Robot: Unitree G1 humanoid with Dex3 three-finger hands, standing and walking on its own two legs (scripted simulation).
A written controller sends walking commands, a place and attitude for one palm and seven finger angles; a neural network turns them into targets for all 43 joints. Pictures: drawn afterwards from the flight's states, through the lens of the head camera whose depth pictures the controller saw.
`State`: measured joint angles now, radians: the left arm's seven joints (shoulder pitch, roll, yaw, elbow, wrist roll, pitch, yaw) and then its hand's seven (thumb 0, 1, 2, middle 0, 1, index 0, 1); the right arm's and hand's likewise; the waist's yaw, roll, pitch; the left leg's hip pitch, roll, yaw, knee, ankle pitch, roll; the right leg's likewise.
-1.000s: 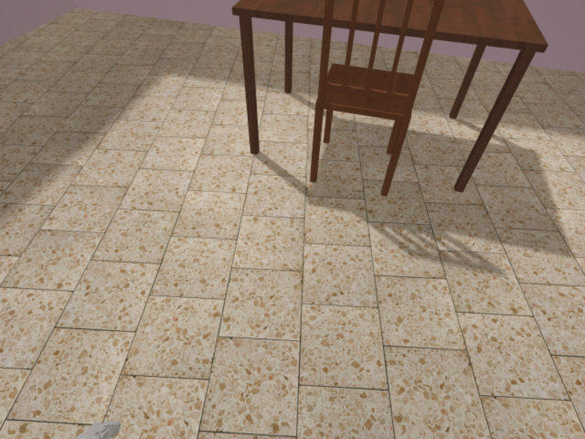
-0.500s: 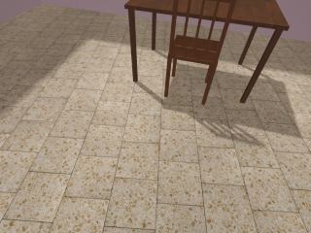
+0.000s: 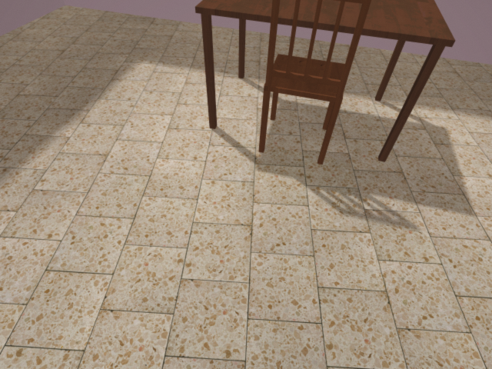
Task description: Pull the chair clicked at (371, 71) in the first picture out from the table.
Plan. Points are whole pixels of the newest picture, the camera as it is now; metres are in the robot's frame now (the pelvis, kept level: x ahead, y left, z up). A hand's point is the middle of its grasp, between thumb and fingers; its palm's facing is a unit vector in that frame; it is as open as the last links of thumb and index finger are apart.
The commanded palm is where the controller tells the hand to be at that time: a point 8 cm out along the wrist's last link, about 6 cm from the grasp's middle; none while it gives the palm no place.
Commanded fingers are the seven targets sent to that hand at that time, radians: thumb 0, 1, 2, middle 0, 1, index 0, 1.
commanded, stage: look at it before walking up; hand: left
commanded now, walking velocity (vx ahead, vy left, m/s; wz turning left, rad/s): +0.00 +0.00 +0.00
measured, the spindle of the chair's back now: (312, 40) +1.43 -0.22 -0.07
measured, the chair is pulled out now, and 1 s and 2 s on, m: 0.00 0.00 0.00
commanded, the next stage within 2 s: walk to a spot facing it in 0.44 s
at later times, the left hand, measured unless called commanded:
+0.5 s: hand out of the picture +0.08 +0.24 -0.16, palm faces -0.02 -0.94 -0.33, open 7.3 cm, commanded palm none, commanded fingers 0.00 0.90 0.90 -0.20 -0.30 -0.20 -0.30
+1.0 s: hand out of the picture +0.12 +0.18 -0.19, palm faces -0.13 -0.98 -0.15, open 7.4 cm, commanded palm none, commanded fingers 0.00 0.90 0.90 -0.20 -0.30 -0.20 -0.30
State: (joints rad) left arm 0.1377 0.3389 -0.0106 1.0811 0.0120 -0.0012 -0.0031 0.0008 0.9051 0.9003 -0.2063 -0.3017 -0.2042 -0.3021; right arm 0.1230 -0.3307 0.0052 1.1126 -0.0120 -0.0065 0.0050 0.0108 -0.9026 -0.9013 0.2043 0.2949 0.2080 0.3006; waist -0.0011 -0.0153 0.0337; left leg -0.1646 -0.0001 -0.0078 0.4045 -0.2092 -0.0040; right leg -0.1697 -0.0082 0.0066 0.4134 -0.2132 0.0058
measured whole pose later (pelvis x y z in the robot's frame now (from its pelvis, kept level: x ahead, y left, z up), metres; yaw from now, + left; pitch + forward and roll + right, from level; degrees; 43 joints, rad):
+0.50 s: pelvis +0.01 +0.00 +0.00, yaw +0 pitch -2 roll +0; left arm 0.14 0.34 -0.01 1.09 0.01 -0.01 0.00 0.00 0.91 0.90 -0.21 -0.30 -0.20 -0.30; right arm 0.10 -0.33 0.01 1.11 -0.01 -0.01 0.00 0.01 -0.90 -0.90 0.20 0.29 0.21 0.30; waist 0.01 -0.01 0.03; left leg -0.13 0.01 -0.01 0.38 -0.21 -0.01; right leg -0.14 0.00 0.00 0.39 -0.22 0.00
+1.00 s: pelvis +0.10 +0.00 -0.01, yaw -7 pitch -1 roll -1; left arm 0.31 0.20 0.03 1.10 0.02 0.02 -0.03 0.01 0.91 0.90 -0.20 -0.30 -0.20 -0.30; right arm 0.42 -0.16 -0.01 1.13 -0.03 -0.07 -0.02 0.01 -0.90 -0.90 0.20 0.29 0.21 0.30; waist -0.03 -0.03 0.04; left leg -0.01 0.05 0.11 0.44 -0.41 -0.01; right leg -0.44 -0.03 -0.05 0.98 -0.45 -0.03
